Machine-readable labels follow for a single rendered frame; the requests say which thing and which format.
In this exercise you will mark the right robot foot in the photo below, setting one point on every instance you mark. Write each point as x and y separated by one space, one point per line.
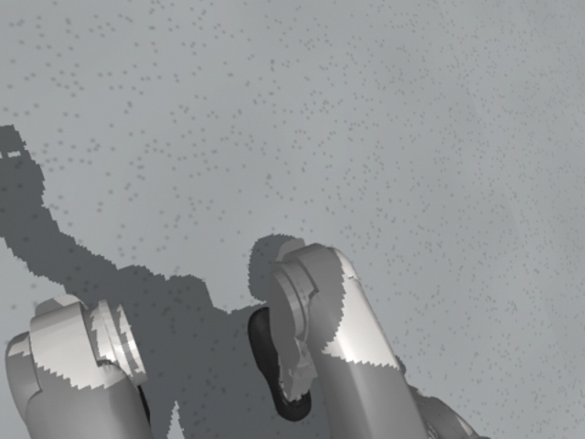
266 358

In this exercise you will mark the right robot hand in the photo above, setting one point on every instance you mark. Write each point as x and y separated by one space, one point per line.
441 422

